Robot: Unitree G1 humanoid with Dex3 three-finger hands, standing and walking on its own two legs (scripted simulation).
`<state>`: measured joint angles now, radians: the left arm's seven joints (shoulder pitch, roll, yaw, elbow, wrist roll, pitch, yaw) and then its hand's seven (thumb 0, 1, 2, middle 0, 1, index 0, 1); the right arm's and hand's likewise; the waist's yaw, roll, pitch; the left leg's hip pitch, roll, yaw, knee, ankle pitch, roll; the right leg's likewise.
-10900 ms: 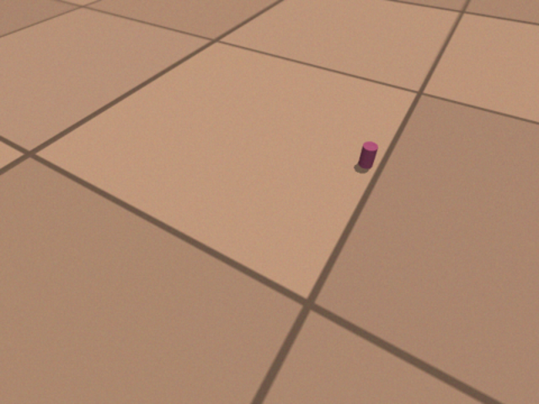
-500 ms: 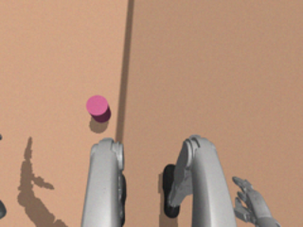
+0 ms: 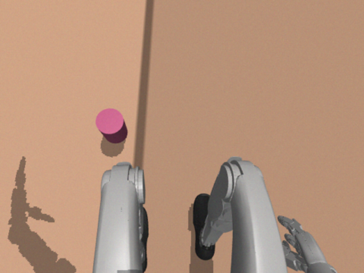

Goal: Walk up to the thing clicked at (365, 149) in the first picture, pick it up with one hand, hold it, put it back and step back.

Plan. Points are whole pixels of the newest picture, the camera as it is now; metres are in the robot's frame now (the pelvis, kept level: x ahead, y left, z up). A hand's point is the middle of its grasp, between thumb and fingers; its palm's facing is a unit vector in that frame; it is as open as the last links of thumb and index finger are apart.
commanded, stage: go down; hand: left
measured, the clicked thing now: (113, 127) +0.47 +0.20 -0.32
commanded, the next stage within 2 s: approach in 0.68 s
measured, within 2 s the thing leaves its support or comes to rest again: neither
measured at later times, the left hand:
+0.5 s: hand out of the picture +0.40 +0.40 -0.02, palm faces +0.12 -0.99 -0.07, open 17.6 cm
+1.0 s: hand out of the picture +0.39 +0.39 -0.04, palm faces +0.13 -0.99 -0.03, open 17.6 cm
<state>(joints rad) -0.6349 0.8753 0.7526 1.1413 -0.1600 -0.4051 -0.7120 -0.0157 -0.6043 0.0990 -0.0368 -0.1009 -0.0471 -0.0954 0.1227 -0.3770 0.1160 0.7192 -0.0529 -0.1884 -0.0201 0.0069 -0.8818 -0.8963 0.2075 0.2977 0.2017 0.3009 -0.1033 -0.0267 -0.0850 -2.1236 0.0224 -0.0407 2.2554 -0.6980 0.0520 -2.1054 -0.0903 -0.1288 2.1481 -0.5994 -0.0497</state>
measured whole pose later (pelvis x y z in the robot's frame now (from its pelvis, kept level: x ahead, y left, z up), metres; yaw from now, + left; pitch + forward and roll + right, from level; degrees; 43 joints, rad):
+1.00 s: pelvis +0.00 +0.00 -0.02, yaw -2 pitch +30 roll -8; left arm -0.59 0.88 0.78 1.18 -0.29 -0.53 -0.78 -0.01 -0.60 0.07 -0.04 -0.11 -0.05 -0.10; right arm 0.08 -0.40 0.16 0.70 -0.06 -0.19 -0.01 0.01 -0.90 -0.90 0.21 0.30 0.20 0.30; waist -0.12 -0.05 -0.03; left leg -2.18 0.03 -0.06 2.34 -0.70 0.06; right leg -2.15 -0.08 -0.15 2.21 -0.59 -0.04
